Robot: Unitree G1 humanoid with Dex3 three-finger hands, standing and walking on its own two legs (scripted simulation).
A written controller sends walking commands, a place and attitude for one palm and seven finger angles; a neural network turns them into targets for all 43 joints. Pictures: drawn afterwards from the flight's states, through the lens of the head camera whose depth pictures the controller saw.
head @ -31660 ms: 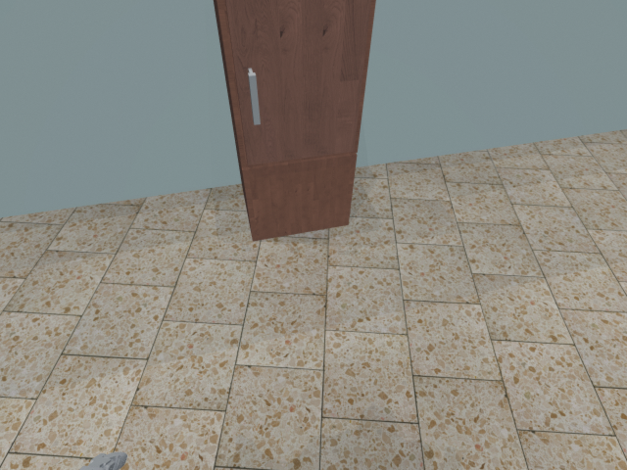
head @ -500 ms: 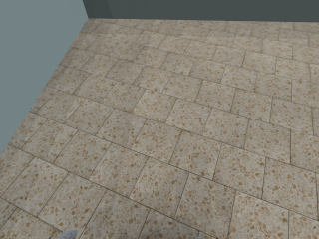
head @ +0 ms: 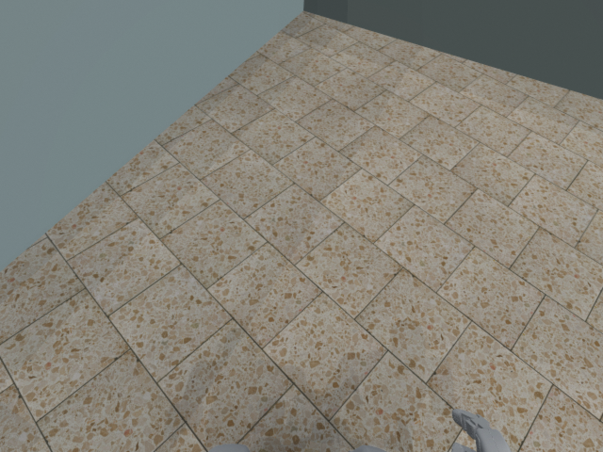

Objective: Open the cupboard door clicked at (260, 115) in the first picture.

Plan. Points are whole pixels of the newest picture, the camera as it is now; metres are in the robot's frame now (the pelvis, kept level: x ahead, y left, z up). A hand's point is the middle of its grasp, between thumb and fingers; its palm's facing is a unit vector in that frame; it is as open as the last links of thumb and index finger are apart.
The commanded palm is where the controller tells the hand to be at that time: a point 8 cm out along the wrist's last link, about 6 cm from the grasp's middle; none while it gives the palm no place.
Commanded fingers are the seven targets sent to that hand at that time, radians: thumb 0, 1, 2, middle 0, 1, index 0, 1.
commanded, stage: turn to face it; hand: left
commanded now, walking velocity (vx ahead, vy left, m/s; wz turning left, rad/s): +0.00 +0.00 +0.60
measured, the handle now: out of the picture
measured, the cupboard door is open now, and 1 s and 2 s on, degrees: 44 44 44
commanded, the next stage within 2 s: none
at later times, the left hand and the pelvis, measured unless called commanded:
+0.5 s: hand out of the picture +0.05 +0.14 -0.13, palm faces +0.26 -0.93 -0.27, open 7.4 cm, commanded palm none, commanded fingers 0.00 0.90 0.90 -0.20 -0.30 -0.20 -0.30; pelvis +0.02 -0.07 +0.02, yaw +17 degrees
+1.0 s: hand out of the picture +0.01 +0.18 -0.14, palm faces +0.54 -0.80 -0.28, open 7.4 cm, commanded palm none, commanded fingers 0.00 0.90 0.90 -0.20 -0.30 -0.20 -0.30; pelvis +0.03 -0.06 +0.01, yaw +33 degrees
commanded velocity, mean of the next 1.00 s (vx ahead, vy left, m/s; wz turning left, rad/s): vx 0.00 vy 0.00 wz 0.60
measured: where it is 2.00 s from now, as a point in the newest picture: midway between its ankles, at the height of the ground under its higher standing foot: outside the picture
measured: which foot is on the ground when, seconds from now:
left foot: down 0.00-0.28, up 0.30-0.68, down 0.70-1.00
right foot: up 0.00-0.26, down 0.28-0.68, up 0.70-1.00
